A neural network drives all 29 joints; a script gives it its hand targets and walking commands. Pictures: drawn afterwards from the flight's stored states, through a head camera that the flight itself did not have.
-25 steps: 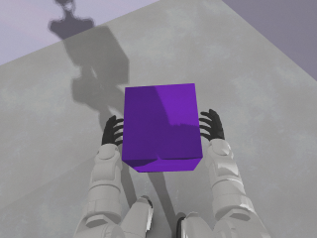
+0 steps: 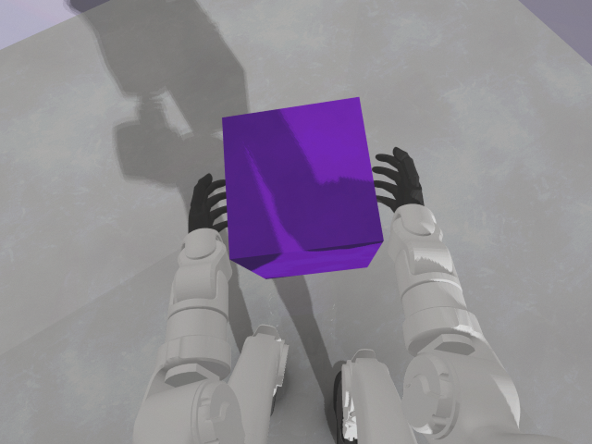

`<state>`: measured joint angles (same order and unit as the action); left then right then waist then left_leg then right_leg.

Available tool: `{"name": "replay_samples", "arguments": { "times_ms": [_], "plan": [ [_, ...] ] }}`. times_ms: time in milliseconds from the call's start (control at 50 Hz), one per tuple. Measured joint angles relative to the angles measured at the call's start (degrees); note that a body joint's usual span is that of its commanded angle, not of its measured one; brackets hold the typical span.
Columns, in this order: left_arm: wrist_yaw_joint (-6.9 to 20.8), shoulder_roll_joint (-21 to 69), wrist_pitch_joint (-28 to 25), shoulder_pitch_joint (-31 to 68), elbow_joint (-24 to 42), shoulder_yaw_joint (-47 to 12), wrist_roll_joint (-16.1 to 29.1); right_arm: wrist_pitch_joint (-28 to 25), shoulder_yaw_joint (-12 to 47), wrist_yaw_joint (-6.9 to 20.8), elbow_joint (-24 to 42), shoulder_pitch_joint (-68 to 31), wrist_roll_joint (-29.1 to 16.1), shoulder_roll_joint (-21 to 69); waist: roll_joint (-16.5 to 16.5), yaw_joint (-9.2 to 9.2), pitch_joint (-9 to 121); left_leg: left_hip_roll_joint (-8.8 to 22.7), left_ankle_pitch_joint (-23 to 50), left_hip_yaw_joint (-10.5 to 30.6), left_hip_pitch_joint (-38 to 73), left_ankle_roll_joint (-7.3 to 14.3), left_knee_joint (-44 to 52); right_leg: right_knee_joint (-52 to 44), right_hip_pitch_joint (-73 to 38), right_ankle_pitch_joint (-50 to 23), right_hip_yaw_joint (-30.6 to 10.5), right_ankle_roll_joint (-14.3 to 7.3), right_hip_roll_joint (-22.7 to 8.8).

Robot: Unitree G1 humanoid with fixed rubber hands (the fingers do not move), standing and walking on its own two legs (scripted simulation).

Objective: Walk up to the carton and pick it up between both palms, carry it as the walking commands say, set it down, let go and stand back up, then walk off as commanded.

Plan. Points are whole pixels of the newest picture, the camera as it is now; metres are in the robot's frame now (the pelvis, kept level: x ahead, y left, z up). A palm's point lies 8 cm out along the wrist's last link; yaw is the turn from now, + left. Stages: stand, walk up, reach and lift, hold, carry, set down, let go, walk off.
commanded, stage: set down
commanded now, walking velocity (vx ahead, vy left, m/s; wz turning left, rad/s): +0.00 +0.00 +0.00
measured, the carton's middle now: (304, 203) +0.46 +0.07 -0.16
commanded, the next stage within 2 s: none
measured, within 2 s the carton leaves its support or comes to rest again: neither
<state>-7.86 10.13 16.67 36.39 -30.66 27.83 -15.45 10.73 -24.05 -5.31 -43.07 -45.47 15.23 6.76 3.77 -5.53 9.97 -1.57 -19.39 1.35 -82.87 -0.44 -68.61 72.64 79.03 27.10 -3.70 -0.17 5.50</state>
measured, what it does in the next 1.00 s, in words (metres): lowers itself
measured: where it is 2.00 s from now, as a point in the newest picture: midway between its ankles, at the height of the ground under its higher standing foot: (306, 410)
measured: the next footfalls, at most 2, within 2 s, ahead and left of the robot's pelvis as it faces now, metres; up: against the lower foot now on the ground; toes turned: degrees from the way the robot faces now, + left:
none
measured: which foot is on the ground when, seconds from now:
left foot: down 0.00-1.00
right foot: down 0.00-1.00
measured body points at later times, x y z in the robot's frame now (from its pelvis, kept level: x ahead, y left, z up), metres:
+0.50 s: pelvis -0.01 -0.01 -0.07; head +0.22 +0.00 +0.31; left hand +0.41 +0.20 -0.16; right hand +0.48 -0.08 -0.14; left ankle +0.10 +0.12 -0.61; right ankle +0.05 -0.11 -0.61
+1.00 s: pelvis -0.03 -0.01 -0.14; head +0.25 +0.02 +0.21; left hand +0.43 +0.21 -0.24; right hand +0.50 -0.07 -0.22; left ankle +0.10 +0.12 -0.61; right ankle +0.05 -0.11 -0.61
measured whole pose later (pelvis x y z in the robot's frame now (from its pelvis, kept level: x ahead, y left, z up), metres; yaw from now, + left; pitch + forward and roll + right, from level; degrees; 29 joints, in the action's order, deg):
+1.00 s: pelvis -0.03 -0.01 -0.14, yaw -1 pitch +43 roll +0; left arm -7.9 3.2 19.8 58.6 -36.8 32.2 -13.7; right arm 14.4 -23.0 -8.9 -49.6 -67.8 13.8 -0.1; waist 3.9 -6.5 4.5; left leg -1.5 -23.8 2.2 -115.7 -1.8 -96.1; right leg 100.8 111.6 32.5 -1.3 0.1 7.4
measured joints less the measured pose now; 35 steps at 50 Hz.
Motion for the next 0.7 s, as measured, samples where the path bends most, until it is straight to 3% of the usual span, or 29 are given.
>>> {"name": "replay_samples", "arguments": {
  "times_ms": [400,700],
  "plan": [
    [0.8,-4.5,0.3,8.6,-4.6,1.4,2.5,1.1,2.0,-3.7,-2.5,-7.7,-1.7,-1.8,-0.3,-0.72,-0.9,0.4,-3.5,1.1,-14.0,-1.6,-12.9,13.3,14.1,3.9,1.8,-1.0,1.2],
    [0.5,-6.1,1.5,15.5,-6.2,2.9,2.5,2.4,1.6,-4.1,-4.7,-15.0,-1.7,-4.2,0.0,-0.8,-2.6,0.2,-4.2,1.2,-24.0,-1.7,-20.7,21.2,23.9,4.9,2.3,-0.6,1.6]
  ]
}}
